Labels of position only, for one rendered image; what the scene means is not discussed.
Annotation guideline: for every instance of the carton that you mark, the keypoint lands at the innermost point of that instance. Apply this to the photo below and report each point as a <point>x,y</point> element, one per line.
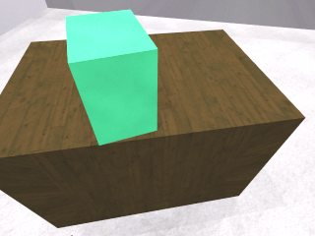
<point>114,64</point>

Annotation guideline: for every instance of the pedestal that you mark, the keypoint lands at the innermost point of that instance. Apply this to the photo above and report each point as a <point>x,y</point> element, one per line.
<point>220,119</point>

